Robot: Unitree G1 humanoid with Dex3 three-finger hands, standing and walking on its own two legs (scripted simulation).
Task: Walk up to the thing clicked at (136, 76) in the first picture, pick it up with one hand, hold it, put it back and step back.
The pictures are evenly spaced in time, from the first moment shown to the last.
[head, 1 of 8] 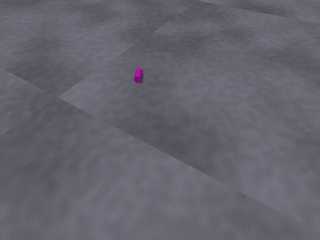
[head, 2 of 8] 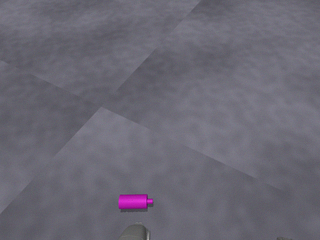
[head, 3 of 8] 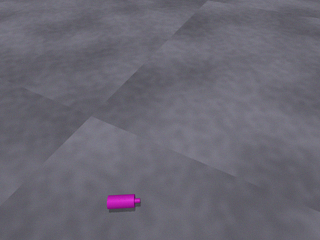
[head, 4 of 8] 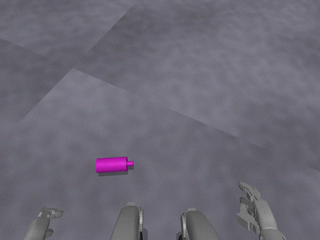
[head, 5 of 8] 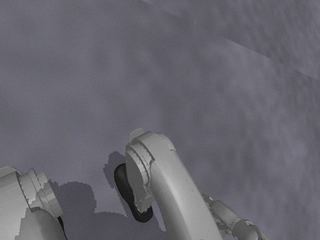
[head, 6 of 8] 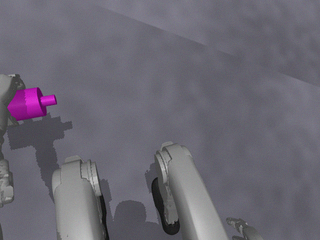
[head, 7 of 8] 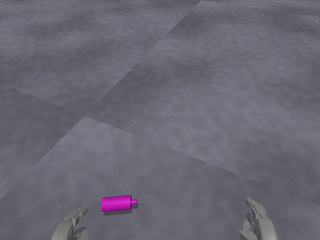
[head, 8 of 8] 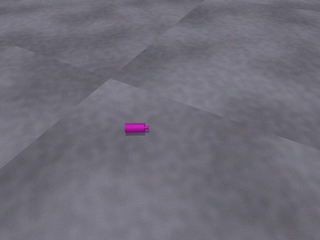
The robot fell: no
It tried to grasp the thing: yes
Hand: left
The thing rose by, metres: 0.67
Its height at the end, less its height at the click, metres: +0.00
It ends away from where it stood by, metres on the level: 0.00
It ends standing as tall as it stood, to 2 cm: yes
